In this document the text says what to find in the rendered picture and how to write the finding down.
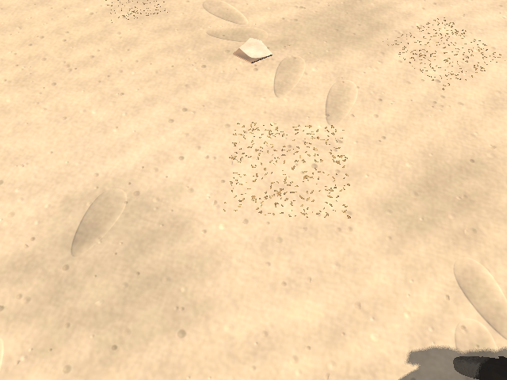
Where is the robot right hand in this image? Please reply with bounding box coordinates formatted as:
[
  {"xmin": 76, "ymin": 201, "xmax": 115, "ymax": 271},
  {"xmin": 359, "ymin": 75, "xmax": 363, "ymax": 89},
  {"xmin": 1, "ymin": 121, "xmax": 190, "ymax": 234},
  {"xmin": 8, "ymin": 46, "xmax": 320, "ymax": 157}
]
[{"xmin": 453, "ymin": 356, "xmax": 507, "ymax": 380}]

